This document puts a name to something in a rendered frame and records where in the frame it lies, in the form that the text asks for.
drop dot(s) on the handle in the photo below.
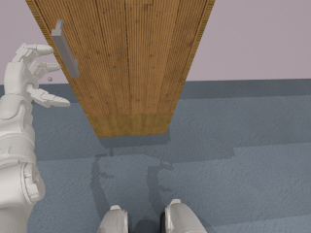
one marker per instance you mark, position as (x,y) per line
(60,42)

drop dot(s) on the robot shin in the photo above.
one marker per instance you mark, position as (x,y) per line
(115,207)
(174,201)

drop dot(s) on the left robot forearm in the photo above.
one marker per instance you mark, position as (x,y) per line
(17,136)

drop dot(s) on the left robot shin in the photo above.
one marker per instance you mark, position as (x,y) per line
(115,207)

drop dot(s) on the right robot shin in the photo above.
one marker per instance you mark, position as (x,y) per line
(174,201)

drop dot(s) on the left robot upper arm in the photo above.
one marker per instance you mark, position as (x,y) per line
(21,187)

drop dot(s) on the left robot hand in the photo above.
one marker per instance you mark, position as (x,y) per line
(18,78)

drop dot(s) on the cupboard door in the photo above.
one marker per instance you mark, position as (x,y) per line
(132,54)

